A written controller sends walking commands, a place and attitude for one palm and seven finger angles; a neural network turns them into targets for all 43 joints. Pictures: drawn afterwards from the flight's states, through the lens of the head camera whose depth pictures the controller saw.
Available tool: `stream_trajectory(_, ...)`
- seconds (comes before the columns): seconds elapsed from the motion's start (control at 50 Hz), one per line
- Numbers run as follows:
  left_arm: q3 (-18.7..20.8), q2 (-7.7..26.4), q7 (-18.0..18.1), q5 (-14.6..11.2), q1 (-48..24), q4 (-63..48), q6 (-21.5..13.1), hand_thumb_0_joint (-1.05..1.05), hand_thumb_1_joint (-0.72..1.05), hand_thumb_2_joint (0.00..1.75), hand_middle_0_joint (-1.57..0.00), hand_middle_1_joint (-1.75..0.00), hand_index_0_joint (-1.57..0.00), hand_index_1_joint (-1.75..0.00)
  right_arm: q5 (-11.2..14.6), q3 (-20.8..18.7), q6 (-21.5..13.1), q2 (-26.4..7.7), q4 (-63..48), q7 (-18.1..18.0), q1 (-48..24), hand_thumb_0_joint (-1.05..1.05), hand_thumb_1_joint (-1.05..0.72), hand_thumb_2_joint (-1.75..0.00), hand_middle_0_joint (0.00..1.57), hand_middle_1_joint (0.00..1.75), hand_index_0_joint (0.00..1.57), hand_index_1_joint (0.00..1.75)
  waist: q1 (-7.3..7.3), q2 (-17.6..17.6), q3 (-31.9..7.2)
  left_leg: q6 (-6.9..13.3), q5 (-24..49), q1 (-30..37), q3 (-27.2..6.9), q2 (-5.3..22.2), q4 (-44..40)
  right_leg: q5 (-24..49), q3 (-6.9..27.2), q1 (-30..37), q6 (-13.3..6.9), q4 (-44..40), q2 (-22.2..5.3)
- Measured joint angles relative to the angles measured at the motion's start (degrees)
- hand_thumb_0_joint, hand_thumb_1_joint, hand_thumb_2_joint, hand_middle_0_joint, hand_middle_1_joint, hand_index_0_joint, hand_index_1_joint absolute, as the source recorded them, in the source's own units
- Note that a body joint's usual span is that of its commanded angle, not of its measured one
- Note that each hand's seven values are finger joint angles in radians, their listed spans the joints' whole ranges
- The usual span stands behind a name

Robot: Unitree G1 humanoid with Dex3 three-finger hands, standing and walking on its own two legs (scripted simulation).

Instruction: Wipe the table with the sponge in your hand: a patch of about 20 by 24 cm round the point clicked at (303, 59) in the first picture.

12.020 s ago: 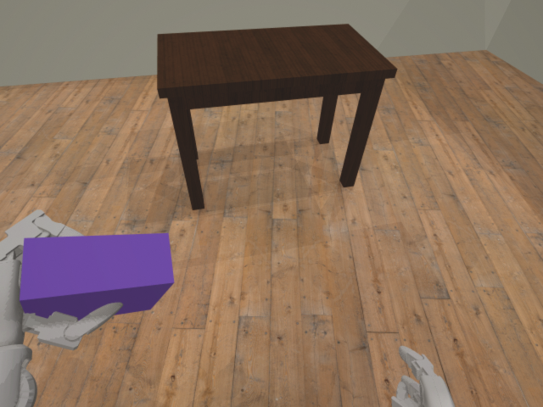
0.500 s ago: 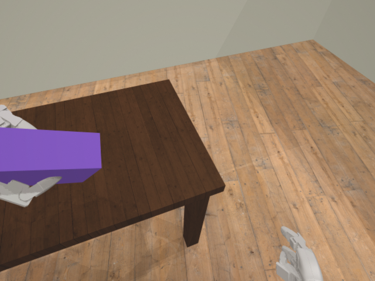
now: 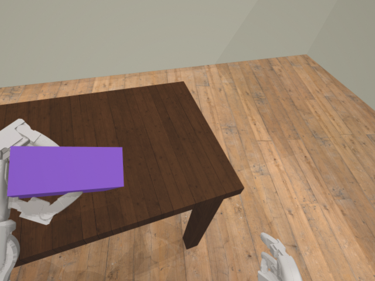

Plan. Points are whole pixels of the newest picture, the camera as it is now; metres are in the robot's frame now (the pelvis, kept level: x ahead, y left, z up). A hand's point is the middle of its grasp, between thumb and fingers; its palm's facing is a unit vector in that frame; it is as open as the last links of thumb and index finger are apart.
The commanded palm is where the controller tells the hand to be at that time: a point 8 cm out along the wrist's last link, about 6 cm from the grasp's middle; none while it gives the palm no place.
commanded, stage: come to a stop and stand still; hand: left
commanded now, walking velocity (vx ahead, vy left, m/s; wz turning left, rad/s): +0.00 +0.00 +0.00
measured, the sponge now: (84, 173) +0.24 +0.21 +0.15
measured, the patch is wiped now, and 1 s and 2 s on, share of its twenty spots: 0.00 0.00 0.00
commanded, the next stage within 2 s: look again from close up in 0.30 s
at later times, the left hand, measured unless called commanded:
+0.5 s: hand (61, 168) +0.24 +0.24 +0.16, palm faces +0.35 -0.86 -0.36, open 9.7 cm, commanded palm +0.18 +0.27 +0.18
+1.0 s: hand (70, 155) +0.25 +0.23 +0.17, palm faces +0.35 -0.85 -0.40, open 9.7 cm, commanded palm +0.18 +0.26 +0.18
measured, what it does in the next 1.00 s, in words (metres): stands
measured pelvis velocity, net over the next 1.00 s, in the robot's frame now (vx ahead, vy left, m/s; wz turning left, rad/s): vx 0.01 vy -0.02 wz -0.03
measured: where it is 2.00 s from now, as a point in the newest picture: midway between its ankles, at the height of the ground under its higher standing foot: outside the picture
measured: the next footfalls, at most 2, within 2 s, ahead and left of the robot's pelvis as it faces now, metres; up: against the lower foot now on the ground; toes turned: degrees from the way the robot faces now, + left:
none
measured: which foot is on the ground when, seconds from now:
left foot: down 0.00-1.00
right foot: down 0.00-1.00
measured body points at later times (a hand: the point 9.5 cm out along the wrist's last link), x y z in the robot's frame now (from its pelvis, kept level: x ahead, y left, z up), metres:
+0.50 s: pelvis +0.01 -0.01 +0.00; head +0.04 +0.02 +0.45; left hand +0.21 +0.28 +0.18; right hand +0.19 -0.23 -0.06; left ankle +0.04 +0.07 -0.74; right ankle +0.02 -0.15 -0.74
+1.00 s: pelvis +0.01 -0.02 +0.00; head +0.04 +0.00 +0.45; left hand +0.23 +0.27 +0.19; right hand +0.19 -0.25 -0.07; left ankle +0.04 +0.07 -0.74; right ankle +0.02 -0.15 -0.74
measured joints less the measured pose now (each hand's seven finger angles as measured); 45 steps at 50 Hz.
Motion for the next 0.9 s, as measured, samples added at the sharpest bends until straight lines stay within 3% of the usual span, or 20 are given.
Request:
stream_trajectory(0.36,0.1,0.6,-0.6,-0.7,2.6,-0.1,1.8,-0.01,-0.47,1.04,-0.8,-1.36,-0.79,-1.36,0.1,-1.0,2.4,-1.6,-1.9,-1.0,-2.1,0.01,-0.9,-0.9,0.2,0.3,0.21,0.3,-1.12,1.2,0.0,-0.3,-0.3,1.1,0.0,0.5,-1.3,0.9,0.1,1.9,0.8,-3.1,0.5)
stream_trajectory(0.8,-0.7,0.1,-0.2,-1.5,4.4,0.4,4.1,-0.01,-0.47,1.04,-0.8,-1.36,-0.79,-1.36,0.7,-1.5,4.1,-2.6,-1.4,-2.1,-1.6,0.01,-0.9,-0.9,0.2,0.3,0.21,0.3,-1.86,2.9,-1.0,-1.8,-0.4,1.8,-0.4,1.9,-2.1,0.7,-0.1,2.4,-0.6,-3.8,1.9)
stream_trajectory(0.84,1.4,4.6,-2.7,1.8,-2.8,3.4,2.5,-0.01,-0.47,1.04,-0.8,-1.36,-0.79,-1.36,-0.1,-1.8,2.9,-2.7,-1.6,-2.3,-0.6,0.01,-0.9,-0.9,0.2,0.3,0.2,0.3,0.08,2.7,-0.5,-2.0,-0.6,0.2,-0.9,2.2,-0.8,0.6,-0.7,1.1,-0.8,-3.0,2.2)
stream_trajectory(0.86,2.9,6.3,-3.1,1.3,-6.5,6.5,0.9,-0.01,-0.47,1.04,-0.8,-1.36,-0.79,-1.36,-0.1,-1.6,2.6,-2.7,-1.1,-2.0,-0.9,0.01,-0.9,-0.9,0.2,0.3,0.2,0.3,0.75,2.5,-0.2,-2.1,-0.5,-0.3,-0.9,2.3,-0.6,0.6,-0.7,0.5,-1.0,-2.5,2.3)
stream_trajectory(0.9,5.4,6.6,-2.5,-0.7,-9.1,9.5,0.6,-0.01,-0.47,1.04,-0.8,-1.36,-0.79,-1.36,0.3,-1.4,2.4,-3.0,-0.8,-0.8,-1.8,0.01,-0.9,-0.9,0.2,0.3,0.2,0.3,0.6,2.7,0.3,-2.2,-0.3,-0.4,-0.3,2.4,-0.7,0.7,-0.1,-0.1,-1.2,-1.9,2.4)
